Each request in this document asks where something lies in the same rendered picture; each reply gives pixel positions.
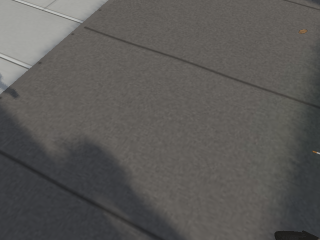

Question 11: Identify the right robot hand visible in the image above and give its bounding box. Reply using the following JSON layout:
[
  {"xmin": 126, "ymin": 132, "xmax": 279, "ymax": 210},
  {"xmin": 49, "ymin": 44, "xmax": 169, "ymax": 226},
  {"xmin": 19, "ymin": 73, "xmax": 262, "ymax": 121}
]
[{"xmin": 274, "ymin": 230, "xmax": 320, "ymax": 240}]

